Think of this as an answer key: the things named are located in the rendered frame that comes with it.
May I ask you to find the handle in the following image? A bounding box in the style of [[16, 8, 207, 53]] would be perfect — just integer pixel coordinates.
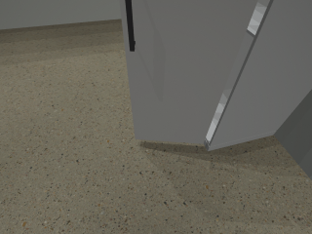
[[125, 0, 136, 52]]

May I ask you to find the fridge door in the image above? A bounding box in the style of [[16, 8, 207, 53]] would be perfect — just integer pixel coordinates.
[[119, 0, 258, 144]]

